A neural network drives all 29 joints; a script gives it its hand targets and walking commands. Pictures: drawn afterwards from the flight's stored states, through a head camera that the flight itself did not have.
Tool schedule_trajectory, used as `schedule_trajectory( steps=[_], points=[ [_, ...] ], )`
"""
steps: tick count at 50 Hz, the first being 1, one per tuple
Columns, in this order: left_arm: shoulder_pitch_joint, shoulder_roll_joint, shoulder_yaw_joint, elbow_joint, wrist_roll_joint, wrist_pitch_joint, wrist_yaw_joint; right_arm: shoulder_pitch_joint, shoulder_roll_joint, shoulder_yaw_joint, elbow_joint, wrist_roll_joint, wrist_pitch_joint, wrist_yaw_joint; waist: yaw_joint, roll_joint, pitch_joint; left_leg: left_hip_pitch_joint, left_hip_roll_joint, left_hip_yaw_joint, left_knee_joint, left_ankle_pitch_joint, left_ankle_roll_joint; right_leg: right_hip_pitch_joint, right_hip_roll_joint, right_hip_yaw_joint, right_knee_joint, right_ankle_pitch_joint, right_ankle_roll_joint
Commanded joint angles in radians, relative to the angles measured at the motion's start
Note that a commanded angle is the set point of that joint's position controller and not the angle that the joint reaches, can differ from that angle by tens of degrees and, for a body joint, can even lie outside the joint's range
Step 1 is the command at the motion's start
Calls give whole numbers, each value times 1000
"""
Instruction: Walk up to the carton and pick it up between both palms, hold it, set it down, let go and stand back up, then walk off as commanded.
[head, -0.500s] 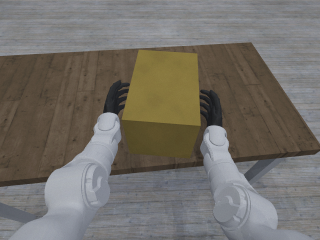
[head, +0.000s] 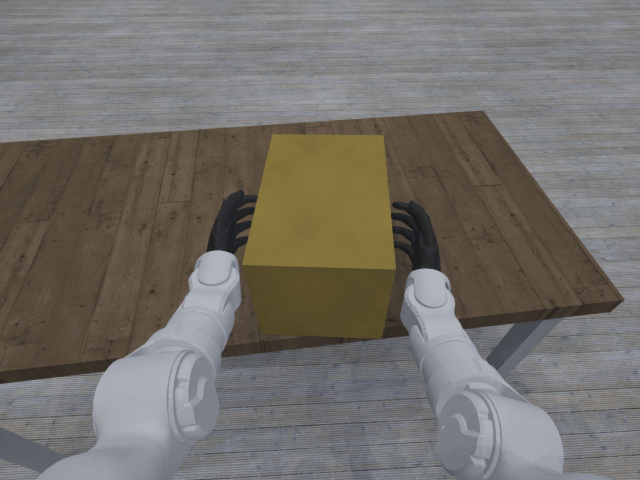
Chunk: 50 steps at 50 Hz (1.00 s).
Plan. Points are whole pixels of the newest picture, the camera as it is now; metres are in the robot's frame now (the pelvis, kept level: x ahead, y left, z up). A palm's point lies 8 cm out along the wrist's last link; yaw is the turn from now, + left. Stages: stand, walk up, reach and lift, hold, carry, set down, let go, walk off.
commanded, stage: reach and lift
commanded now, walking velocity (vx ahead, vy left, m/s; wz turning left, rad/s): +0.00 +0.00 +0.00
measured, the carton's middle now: (324, 231) +0.48 -0.01 +0.04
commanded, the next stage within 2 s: none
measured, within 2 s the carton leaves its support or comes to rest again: leaves its support in 0.02 s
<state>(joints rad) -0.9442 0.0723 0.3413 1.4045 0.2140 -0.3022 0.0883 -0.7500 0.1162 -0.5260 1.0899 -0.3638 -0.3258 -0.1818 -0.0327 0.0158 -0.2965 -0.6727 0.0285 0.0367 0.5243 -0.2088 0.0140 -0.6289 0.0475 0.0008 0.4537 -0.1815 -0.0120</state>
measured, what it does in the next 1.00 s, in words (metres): stands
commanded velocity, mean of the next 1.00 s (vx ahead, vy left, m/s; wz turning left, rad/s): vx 0.00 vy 0.00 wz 0.00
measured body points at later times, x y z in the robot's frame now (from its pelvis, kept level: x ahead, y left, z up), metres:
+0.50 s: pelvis -0.04 +0.00 +0.00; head -0.06 +0.00 +0.45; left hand +0.39 +0.13 +0.14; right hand +0.37 -0.14 +0.12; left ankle +0.00 +0.11 -0.73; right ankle +0.00 -0.11 -0.73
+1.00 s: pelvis -0.02 +0.00 +0.01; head -0.06 +0.01 +0.46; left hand +0.40 +0.15 +0.19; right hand +0.39 -0.12 +0.16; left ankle +0.00 +0.11 -0.73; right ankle +0.00 -0.11 -0.73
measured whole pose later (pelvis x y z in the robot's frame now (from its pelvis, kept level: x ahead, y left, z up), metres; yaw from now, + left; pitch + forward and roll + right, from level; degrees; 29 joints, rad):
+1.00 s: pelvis -0.02 +0.00 +0.01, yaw +2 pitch +2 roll -2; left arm -0.92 0.02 0.29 0.92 0.18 0.30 0.12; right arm -0.82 0.04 -0.27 0.98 -0.07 0.08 -0.22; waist -0.01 0.01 -0.14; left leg -0.30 0.03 0.01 0.47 -0.20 0.01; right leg -0.23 0.05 -0.02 0.35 -0.16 -0.02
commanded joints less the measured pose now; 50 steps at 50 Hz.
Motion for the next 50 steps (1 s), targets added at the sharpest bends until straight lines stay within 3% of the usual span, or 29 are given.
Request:
schedule_trajectory(
  steps=[1, 6, 11, 14, 18, 20, 25, 30, 37, 41, 46, 50],
  points=[
    [-762, -696, -345, -280, -93, -39, -108, -809, 620, 477, -87, 105, -73, 191, -14, 125, -817, 541, 17, -36, 68, 619, -97, 481, 20, -58, 44, 633, 14],
    [-845, -702, -376, -371, -121, -10, -105, -843, 617, 494, -111, 154, -27, 184, -29, 123, -770, 575, 9, -45, 46, 527, -90, 474, 22, -56, 19, 525, 7],
    [-922, -678, -337, -349, -105, 47, -107, -977, 567, 430, -118, 158, 11, 182, -22, 87, -637, 560, 1, -36, -41, 258, -65, 458, 10, -57, -33, 294, -3],
    [-946, -631, -276, -316, -63, 106, -111, -1035, 532, 366, -93, 140, 54, 184, -12, 30, -465, 529, -1, -20, -111, 67, -33, 446, -7, -53, -69, 122, 0],
    [-950, -615, -236, -291, -35, 180, -102, -1090, 491, 293, -62, 125, 115, 203, 9, 11, -291, 505, 19, -23, -211, -164, -9, 399, -12, -59, -101, -105, 3],
    [-957, -607, -219, -304, -26, 209, -99, -1090, 488, 270, -62, 109, 142, 212, 21, -4, -275, 503, 28, -26, -239, -212, 0, 396, -11, -65, -101, -140, 5],
    [-950, -599, -190, -354, -18, 246, -92, -1085, 512, 289, -90, 103, 187, 227, 56, -31, -336, 526, 14, 0, -234, -117, 2, 444, -11, -64, -104, -76, 13],
    [-892, -644, -222, -474, -53, 270, -96, -1101, 560, 411, -220, 184, 202, 218, 66, -35, -541, 552, -23, 15, -165, 143, -9, 587, -7, -38, -72, 201, 22],
    [-826, -777, -357, -649, -131, 345, -91, -1121, 584, 561, -418, 362, 233, 163, 21, -7, -730, 656, -47, -33, -60, 475, -54, 659, 23, -37, -50, 488, 36],
    [-740, -794, -370, -685, -99, 438, -112, -1047, 563, 592, -454, 422, 289, 114, 3, -17, -586, 718, -53, -44, -46, 511, -57, 689, 26, -40, -74, 528, 45],
    [-621, -770, -308, -658, -31, 567, -155, -1007, 499, 579, -420, 457, 355, 88, -1, -39, -320, 721, -51, -45, -112, 389, -42, 716, 9, -30, -131, 398, 37],
    [-567, -824, -337, -728, -51, 632, -155, -1105, 512, 655, -576, 525, 372, 75, 19, -31, -337, 718, -59, -49, -117, 428, -40, 760, 13, -22, -132, 423, 37]
  ],
)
